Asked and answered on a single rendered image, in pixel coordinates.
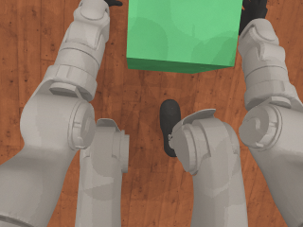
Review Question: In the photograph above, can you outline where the right robot shin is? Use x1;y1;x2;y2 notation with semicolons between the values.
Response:
168;109;241;163

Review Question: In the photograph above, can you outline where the left robot forearm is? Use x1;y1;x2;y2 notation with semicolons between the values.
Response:
20;0;110;137

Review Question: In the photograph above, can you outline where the carton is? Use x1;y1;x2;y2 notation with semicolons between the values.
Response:
126;0;243;74

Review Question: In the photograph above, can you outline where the right robot thigh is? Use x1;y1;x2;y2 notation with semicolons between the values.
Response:
178;117;248;227

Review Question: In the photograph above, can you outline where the robot right upper arm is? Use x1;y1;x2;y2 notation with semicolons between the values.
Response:
239;103;303;227

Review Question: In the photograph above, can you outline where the robot left upper arm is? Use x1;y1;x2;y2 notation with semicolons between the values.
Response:
0;93;97;227

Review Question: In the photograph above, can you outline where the right robot forearm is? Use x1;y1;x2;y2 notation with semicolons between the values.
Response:
238;18;303;113

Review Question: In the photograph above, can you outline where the right robot hand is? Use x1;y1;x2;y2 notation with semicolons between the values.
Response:
239;0;268;36

